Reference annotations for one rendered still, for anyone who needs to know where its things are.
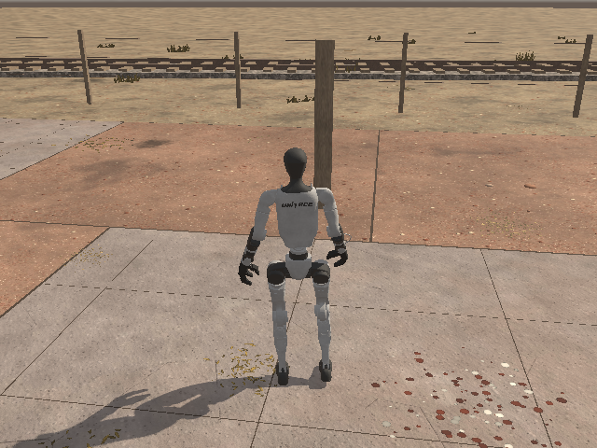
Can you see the right robot forearm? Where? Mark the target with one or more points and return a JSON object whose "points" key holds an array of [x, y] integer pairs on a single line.
{"points": [[339, 242]]}

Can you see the right robot hand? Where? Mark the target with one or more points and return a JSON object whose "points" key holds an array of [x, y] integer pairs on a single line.
{"points": [[334, 253]]}

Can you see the right robot shin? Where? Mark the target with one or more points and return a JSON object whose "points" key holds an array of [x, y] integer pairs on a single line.
{"points": [[324, 337]]}

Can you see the right robot upper arm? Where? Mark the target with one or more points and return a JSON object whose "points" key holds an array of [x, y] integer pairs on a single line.
{"points": [[326, 197]]}

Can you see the left robot forearm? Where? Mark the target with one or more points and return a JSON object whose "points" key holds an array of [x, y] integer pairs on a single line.
{"points": [[250, 249]]}

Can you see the left robot upper arm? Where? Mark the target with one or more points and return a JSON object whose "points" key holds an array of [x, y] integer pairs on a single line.
{"points": [[266, 199]]}

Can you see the left robot hand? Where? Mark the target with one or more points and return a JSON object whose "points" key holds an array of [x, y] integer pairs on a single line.
{"points": [[243, 271]]}

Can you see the robot shin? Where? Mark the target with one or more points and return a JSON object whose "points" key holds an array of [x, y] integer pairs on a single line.
{"points": [[280, 341], [324, 337]]}

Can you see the left robot shin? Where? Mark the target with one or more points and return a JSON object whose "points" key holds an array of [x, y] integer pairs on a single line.
{"points": [[280, 341]]}

